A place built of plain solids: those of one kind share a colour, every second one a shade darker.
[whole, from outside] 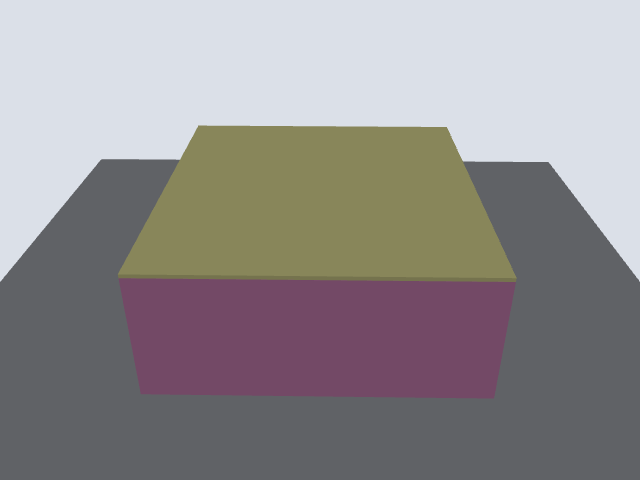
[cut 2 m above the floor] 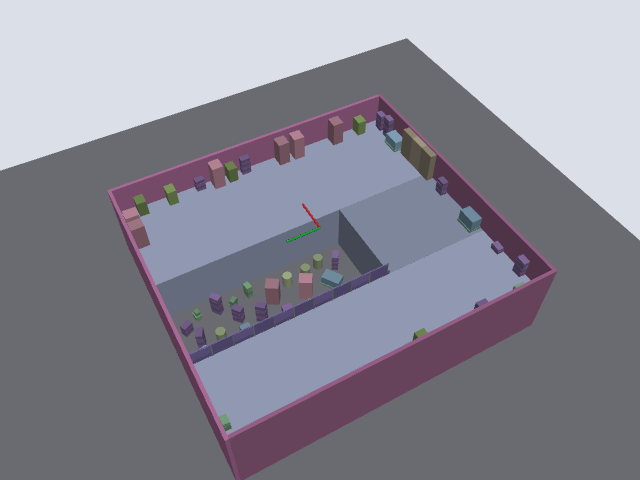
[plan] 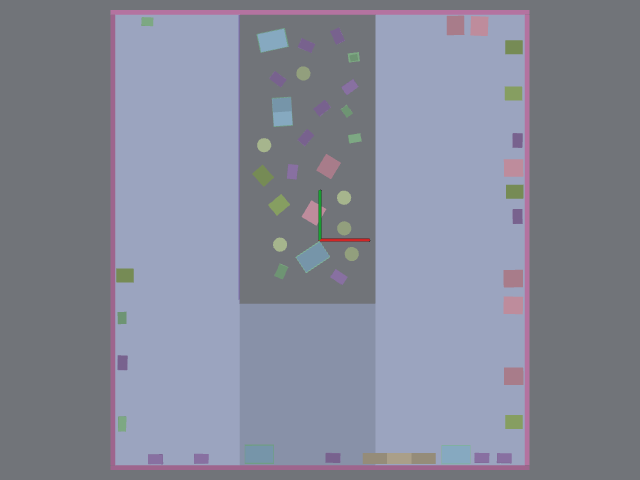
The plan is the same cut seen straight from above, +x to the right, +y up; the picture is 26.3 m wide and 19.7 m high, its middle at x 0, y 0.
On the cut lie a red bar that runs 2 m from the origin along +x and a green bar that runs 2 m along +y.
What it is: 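A closed shop hall without a stair; its walked floor is a deck 3.25 m over the shop floor, a U in plan, with 3 straight fronts toward the void, each bare or guarded by itself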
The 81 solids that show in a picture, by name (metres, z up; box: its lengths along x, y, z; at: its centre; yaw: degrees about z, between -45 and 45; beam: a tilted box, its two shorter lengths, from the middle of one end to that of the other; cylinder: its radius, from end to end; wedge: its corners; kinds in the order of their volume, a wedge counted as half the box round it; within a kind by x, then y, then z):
{
 "floor_1": {"box": [5.13, 18.52, 3.3], "at": [-5.86, 0.0, 1.6]},
 "floor_2": {"box": [5.57, 6.64, 3.3], "at": [-0.51, -5.94, 1.6]},
 "floor_3": {"box": [0.04, 6.64, 0.19], "at": [2.28, -5.94, 3.14]},
 "floor_4": {"box": [6.14, 18.52, 3.3], "at": [5.35, 0.0, 1.6]},
 "wall_1": {"box": [0.2, 18.48, 6.84], "at": [-8.5, 0.0, 3.37]},
 "wall_2": {"box": [17.2, 0.2, 6.84], "at": [0.0, -9.34, 3.37]},
 "wall_3": {"box": [17.2, 0.2, 6.84], "at": [0.0, 9.34, 3.37]},
 "wall_4": {"box": [0.2, 18.48, 6.84], "at": [8.5, 0.0, 3.37]},
 "roof_1": {"box": [17.2, 18.88, 0.2], "at": [0.0, 0.0, 6.89]},
 "cage_trolley_1": {"box": [0.72, 0.8, 1.71], "at": [-0.25, 1.11, 0.81], "yaw": -30.5},
 "cage_trolley_2": {"box": [0.72, 0.8, 1.71], "at": [0.35, 3.01, 0.81], "yaw": -31.2},
 "cage_trolley_3": {"box": [0.72, 0.8, 1.66], "at": [5.56, 8.81, 4.08], "yaw": 0.6},
 "cage_trolley_4": {"box": [0.72, 0.8, 1.66], "at": [6.54, 8.78, 4.08], "yaw": -2.1},
 "cage_trolley_5": {"box": [0.8, 0.72, 1.66], "at": [7.93, -2.68, 4.08], "yaw": -1.0},
 "cage_trolley_6": {"box": [0.8, 0.72, 1.66], "at": [7.93, -1.59, 4.08], "yaw": 0.7},
 "cage_trolley_7": {"box": [0.8, 0.72, 1.66], "at": [7.95, -5.59, 4.08], "yaw": 0.4},
 "cage_trolley_8": {"box": [0.8, 0.72, 1.66], "at": [7.95, 2.95, 4.08], "yaw": 0.5},
 "bin_1": {"box": [0.72, 0.58, 1.06], "at": [-8.0, -1.46, 3.78]},
 "bin_2": {"box": [0.58, 0.72, 1.11], "at": [-2.33, 2.64, 0.51], "yaw": 41.8},
 "bin_3": {"box": [0.72, 0.58, 1.11], "at": [-1.68, 1.44, 0.51], "yaw": 40.1},
 "bin_4": {"box": [0.72, 0.58, 1.06], "at": [7.94, 6.01, 3.78]},
 "bin_5": {"box": [0.72, 0.58, 1.06], "at": [7.96, -7.47, 3.78]},
 "bin_6": {"box": [0.72, 0.58, 1.06], "at": [7.96, 7.91, 3.78]},
 "bin_7": {"box": [0.72, 0.58, 1.06], "at": [7.99, 1.98, 3.78]},
 "load_1": {"box": [1.16, 0.7, 0.74], "at": [-2.49, -8.8, 3.76], "yaw": 0.1},
 "load_2": {"box": [1.12, 0.75, 0.56], "at": [-1.95, 8.19, 0.99], "yaw": 12.1},
 "load_3": {"box": [0.77, 0.57, 0.6], "at": [-1.56, 5.54, 1.04], "yaw": 4.1},
 "load_4": {"box": [0.77, 1.14, 0.6], "at": [-1.55, 5.26, 0.44], "yaw": 3.9},
 "load_5": {"box": [1.16, 0.73, 0.56], "at": [-0.29, -0.7, 0.42], "yaw": 33.6},
 "load_6": {"box": [1.14, 0.73, 0.63], "at": [5.58, -8.81, 3.7], "yaw": 0.1},
 "shelving_1": {"box": [1.0, 0.45, 2.1], "at": [2.25, -8.97, 4.3]},
 "shelving_2": {"box": [1.0, 0.45, 2.1], "at": [3.25, -8.97, 4.3]},
 "shelving_3": {"box": [1.0, 0.45, 2.1], "at": [4.25, -8.97, 4.3]},
 "drum_1": {"cylinder": 0.29, "from": [-2.29, 3.89, 0.0], "to": [-2.29, 3.89, 0.88]},
 "drum_2": {"cylinder": 0.29, "from": [-1.64, -0.19, 0.0], "to": [-1.64, -0.19, 0.88]},
 "drum_3": {"cylinder": 0.29, "from": [-0.68, 6.83, 0.0], "to": [-0.68, 6.83, 0.88]},
 "drum_4": {"cylinder": 0.29, "from": [0.99, 1.74, 0.0], "to": [0.99, 1.74, 0.88]},
 "drum_5": {"cylinder": 0.29, "from": [1.0, 0.48, 0.0], "to": [1.0, 0.48, 0.88]},
 "drum_6": {"cylinder": 0.29, "from": [1.3, -0.58, 0.0], "to": [1.3, -0.58, 0.88]},
 "crate_1": {"box": [0.4, 0.6, 0.3], "at": [-8.1, -5.04, 4.6], "yaw": -2.4},
 "crate_2": {"box": [0.6, 0.4, 0.2], "at": [-6.75, -9.0, 4.35], "yaw": -1.1},
 "crate_3": {"box": [0.6, 0.4, 0.2], "at": [-4.87, -8.98, 3.55], "yaw": -1.5},
 "crate_4": {"box": [0.6, 0.4, 0.2], "at": [-1.73, 6.6, 0.7], "yaw": -37.0},
 "crate_5": {"box": [0.4, 0.6, 0.2], "at": [-1.13, 2.8, 0.9], "yaw": -5.8},
 "crate_6": {"box": [0.4, 0.6, 0.3], "at": [-0.57, 4.21, 1.35], "yaw": -41.6},
 "crate_7": {"box": [0.6, 0.4, 0.3], "at": [-0.55, 7.98, 1.35], "yaw": -25.5},
 "crate_8": {"box": [0.6, 0.4, 0.2], "at": [0.08, 5.41, 1.1], "yaw": 37.9},
 "crate_9": {"box": [0.6, 0.4, 0.2], "at": [0.52, -8.95, 4.15], "yaw": -1.5},
 "crate_10": {"box": [0.4, 0.6, 0.2], "at": [0.72, 8.37, 0.7], "yaw": 24.0},
 "crate_11": {"box": [0.6, 0.4, 0.2], "at": [0.78, -1.52, 1.1], "yaw": -32.8},
 "crate_12": {"box": [0.6, 0.4, 0.3], "at": [1.23, 6.27, 1.35], "yaw": 35.6},
 "crate_13": {"box": [0.6, 0.4, 0.3], "at": [1.23, 6.29, 1.05], "yaw": 33.5},
 "crate_14": {"box": [0.6, 0.4, 0.3], "at": [6.65, -8.94, 4.6], "yaw": -2.0},
 "crate_15": {"box": [0.6, 0.4, 0.2], "at": [7.57, -8.95, 4.35], "yaw": -0.6},
 "crate_16": {"box": [0.4, 0.6, 0.2], "at": [8.1, 0.97, 4.35], "yaw": 0.1},
 "crate_17": {"box": [0.4, 0.6, 0.2], "at": [8.12, 4.08, 3.95], "yaw": -0.5},
 "pallet_1": {"box": [1.2, 0.8, 0.14], "at": [-2.49, -8.8, 3.32]},
 "pallet_2": {"box": [1.2, 0.8, 0.19], "at": [-1.94, 8.19, 0.05], "yaw": 12.2},
 "pallet_3": {"box": [0.8, 1.2, 0.19], "at": [-1.55, 5.26, 0.05], "yaw": 3.7},
 "pallet_4": {"box": [1.2, 0.8, 0.19], "at": [-0.29, -0.7, 0.05], "yaw": 33.6},
 "pallet_5": {"box": [1.2, 0.8, 0.14], "at": [5.58, -8.81, 3.32]},
 "carton_1": {"box": [0.32, 0.61, 0.34], "at": [-8.12, -7.55, 4.43], "yaw": -2.0},
 "carton_2": {"box": [0.36, 0.5, 0.42], "at": [-8.12, -3.2, 3.45], "yaw": 0.9},
 "carton_3": {"box": [0.48, 0.36, 0.36], "at": [-7.08, 8.96, 3.79], "yaw": -2.4},
 "carton_4": {"box": [0.38, 0.55, 0.39], "at": [-1.59, -1.3, 0.59], "yaw": -22.6},
 "carton_5": {"box": [0.31, 0.43, 0.34], "at": [1.1, 5.28, 0.5], "yaw": 35.0},
 "carton_6": {"box": [0.32, 0.26, 0.26], "at": [1.39, 7.48, 0.5], "yaw": 11.1},
 "carton_7": {"box": [0.46, 0.38, 0.42], "at": [1.39, 7.5, 0.16], "yaw": 7.5},
 "carton_8": {"box": [0.5, 0.34, 0.32], "at": [1.43, 4.17, 0.79], "yaw": 9.9},
 "guard_rail_1": {"box": [0.012, 1.11, 0.66], "at": [-3.32, -1.84, 3.9]},
 "guard_rail_2": {"box": [0.012, 1.11, 0.66], "at": [-3.32, -0.68, 3.9]},
 "guard_rail_3": {"box": [0.012, 1.11, 0.66], "at": [-3.32, 0.49, 3.9]},
 "guard_rail_4": {"box": [0.012, 1.11, 0.66], "at": [-3.32, 1.65, 3.9]},
 "guard_rail_5": {"box": [0.012, 1.11, 0.66], "at": [-3.32, 2.81, 3.9]},
 "guard_rail_6": {"box": [0.05, 11.69, 0.04], "at": [-3.32, 3.39, 4.3]},
 "guard_rail_7": {"box": [0.012, 1.11, 0.66], "at": [-3.32, 3.98, 3.9]},
 "guard_rail_8": {"box": [0.012, 1.11, 0.66], "at": [-3.32, 5.14, 3.9]},
 "guard_rail_9": {"box": [0.012, 1.11, 0.66], "at": [-3.32, 6.3, 3.9]},
 "guard_rail_10": {"box": [0.012, 1.11, 0.66], "at": [-3.32, 7.46, 3.9]},
 "guard_rail_11": {"box": [0.012, 1.11, 0.66], "at": [-3.32, 8.63, 3.9]},
 "guard_rail_12": {"box": [0.012, 11.86, 0.32], "at": [-3.3, 3.31, 3.41]}
}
